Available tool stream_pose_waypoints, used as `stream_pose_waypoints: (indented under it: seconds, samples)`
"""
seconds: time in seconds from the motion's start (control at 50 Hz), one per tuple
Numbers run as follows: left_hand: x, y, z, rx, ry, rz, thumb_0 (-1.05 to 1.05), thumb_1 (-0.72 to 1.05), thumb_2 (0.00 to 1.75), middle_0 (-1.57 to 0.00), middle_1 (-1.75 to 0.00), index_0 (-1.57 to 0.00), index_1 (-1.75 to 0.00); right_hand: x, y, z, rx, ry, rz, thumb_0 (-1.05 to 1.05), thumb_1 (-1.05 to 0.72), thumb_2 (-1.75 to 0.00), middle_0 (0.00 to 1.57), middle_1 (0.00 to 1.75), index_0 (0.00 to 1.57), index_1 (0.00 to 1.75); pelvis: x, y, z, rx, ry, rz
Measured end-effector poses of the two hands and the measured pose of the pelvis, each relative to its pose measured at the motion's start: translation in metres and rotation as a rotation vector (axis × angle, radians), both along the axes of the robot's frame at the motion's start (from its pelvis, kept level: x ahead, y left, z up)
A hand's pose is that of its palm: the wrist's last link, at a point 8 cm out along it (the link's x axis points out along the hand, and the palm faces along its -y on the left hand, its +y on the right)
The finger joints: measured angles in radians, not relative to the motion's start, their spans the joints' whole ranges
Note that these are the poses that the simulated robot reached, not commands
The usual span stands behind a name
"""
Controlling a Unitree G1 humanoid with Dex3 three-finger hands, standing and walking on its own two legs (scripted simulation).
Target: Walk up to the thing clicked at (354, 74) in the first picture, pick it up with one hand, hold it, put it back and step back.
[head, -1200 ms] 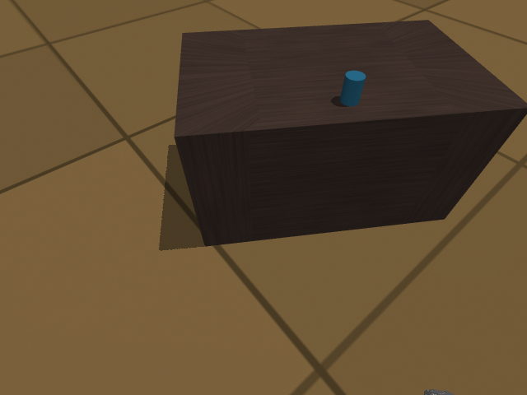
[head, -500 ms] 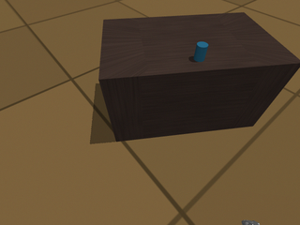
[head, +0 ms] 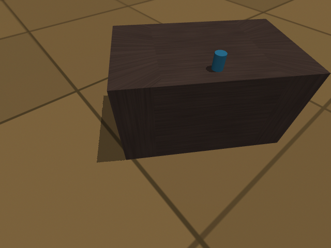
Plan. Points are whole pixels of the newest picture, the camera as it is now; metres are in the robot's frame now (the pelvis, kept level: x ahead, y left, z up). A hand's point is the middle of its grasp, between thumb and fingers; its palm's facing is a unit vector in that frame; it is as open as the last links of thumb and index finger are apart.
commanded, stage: walk up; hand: right
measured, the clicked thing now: (219, 61) +0.97 -0.28 -0.08
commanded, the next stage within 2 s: none
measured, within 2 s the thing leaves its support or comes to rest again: neither
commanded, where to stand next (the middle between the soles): +0.52 -0.12 m, yaw +6 degrees
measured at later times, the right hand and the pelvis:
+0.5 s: hand (292, 213) +0.22 -0.37 -0.14, palm faces -0.10 +0.91 -0.39, open 7.4 cm; pelvis +0.13 -0.10 -0.01, yaw +3 degrees
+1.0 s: hand (286, 177) +0.35 -0.42 -0.16, palm faces -0.07 +0.92 -0.39, open 7.4 cm; pelvis +0.32 -0.14 -0.03, yaw +3 degrees
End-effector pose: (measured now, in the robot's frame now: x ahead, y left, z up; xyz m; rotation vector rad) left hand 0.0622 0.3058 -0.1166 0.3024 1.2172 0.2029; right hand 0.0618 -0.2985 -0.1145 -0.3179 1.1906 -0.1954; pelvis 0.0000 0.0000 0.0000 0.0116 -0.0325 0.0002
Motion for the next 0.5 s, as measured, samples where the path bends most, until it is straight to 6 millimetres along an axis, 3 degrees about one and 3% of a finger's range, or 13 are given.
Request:
stream_pose_waypoints:
  seconds: [0.14,0.22,0.26,0.32,0.42,0.5]
  samples:
    - [0.031,-0.004,0.010,0.037,-0.033,-0.013,0.01,0.91,0.90,-0.20,-0.30,-0.20,-0.30,-0.021,-0.055,0.006,-0.061,0.060,-0.037,0.01,-0.90,-0.90,0.21,0.30,0.21,0.30,0.024,-0.032,-0.004,0.015,-0.009,0.001]
    - [0.054,-0.024,0.010,0.069,-0.052,-0.029,0.01,0.91,0.90,-0.20,-0.30,-0.20,-0.30,-0.010,-0.097,-0.006,-0.081,0.087,-0.050,0.01,-0.90,-0.90,0.21,0.30,0.21,0.30,0.047,-0.060,-0.017,0.017,-0.026,-0.010]
    - [0.061,-0.035,0.005,0.090,-0.075,-0.016,0.01,0.91,0.90,-0.20,-0.30,-0.20,-0.30,0.005,-0.117,-0.018,-0.097,0.093,-0.037,0.01,-0.90,-0.90,0.21,0.30,0.21,0.30,0.059,-0.074,-0.028,-0.013,-0.037,0.006]
    - [0.059,-0.056,0.001,0.077,-0.086,0.026,0.00,0.91,0.90,-0.20,-0.30,-0.20,-0.30,0.040,-0.127,-0.021,-0.091,0.080,-0.011,0.01,-0.90,-0.90,0.20,0.30,0.20,0.30,0.076,-0.086,-0.029,-0.022,-0.045,0.026]
    - [0.057,-0.083,0.001,0.017,-0.040,0.074,0.00,0.91,0.90,-0.20,-0.30,-0.20,-0.30,0.109,-0.123,-0.002,-0.056,-0.020,0.058,0.01,-0.91,-0.90,0.20,0.30,0.20,0.30,0.105,-0.094,-0.015,-0.031,-0.040,0.035]
    - [0.067,-0.090,-0.008,-0.015,-0.011,0.091,0.01,0.91,0.90,-0.21,-0.30,-0.21,-0.30,0.154,-0.116,0.012,-0.049,-0.054,0.110,0.01,-0.90,-0.90,0.20,0.30,0.20,0.30,0.132,-0.097,-0.011,-0.039,-0.024,0.045]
